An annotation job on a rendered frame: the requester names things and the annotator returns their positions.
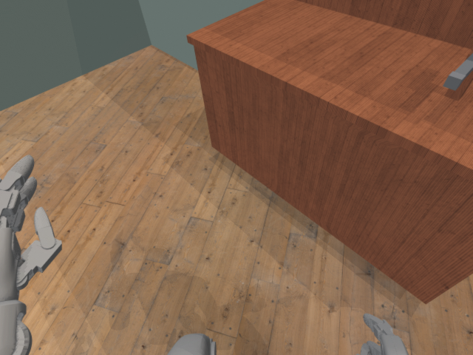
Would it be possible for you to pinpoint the left robot thigh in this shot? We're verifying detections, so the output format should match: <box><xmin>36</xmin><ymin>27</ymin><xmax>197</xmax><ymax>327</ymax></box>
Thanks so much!
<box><xmin>167</xmin><ymin>334</ymin><xmax>217</xmax><ymax>355</ymax></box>

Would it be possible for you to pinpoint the counter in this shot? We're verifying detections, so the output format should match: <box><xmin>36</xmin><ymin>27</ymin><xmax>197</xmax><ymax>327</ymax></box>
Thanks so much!
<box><xmin>186</xmin><ymin>0</ymin><xmax>473</xmax><ymax>304</ymax></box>

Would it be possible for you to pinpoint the tap lever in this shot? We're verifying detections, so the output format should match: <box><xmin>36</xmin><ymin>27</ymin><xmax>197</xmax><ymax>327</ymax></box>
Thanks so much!
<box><xmin>443</xmin><ymin>53</ymin><xmax>473</xmax><ymax>90</ymax></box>

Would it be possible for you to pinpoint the robot left hand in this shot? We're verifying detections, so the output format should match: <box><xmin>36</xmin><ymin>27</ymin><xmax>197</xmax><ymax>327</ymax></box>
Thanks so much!
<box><xmin>0</xmin><ymin>155</ymin><xmax>62</xmax><ymax>302</ymax></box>

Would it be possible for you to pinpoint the robot right hand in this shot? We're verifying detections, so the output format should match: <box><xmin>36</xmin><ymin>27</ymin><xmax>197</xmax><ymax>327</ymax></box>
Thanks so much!
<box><xmin>356</xmin><ymin>314</ymin><xmax>409</xmax><ymax>355</ymax></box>

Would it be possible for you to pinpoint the left robot forearm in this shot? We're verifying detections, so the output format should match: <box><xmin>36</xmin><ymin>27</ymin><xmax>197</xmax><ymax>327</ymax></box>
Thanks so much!
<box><xmin>0</xmin><ymin>300</ymin><xmax>32</xmax><ymax>355</ymax></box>

